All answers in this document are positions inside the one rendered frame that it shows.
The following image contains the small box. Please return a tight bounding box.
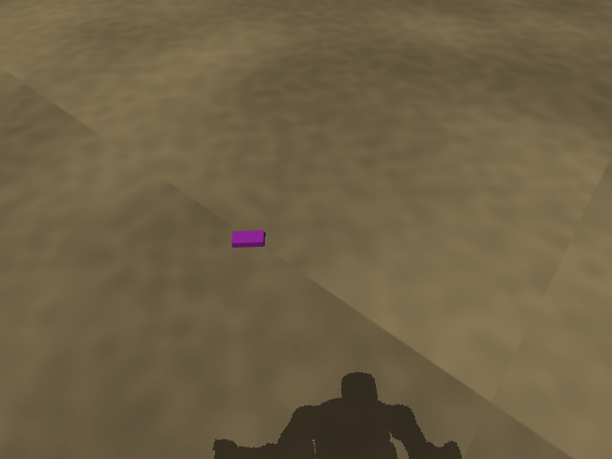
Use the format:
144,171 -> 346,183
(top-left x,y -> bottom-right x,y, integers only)
231,230 -> 265,248

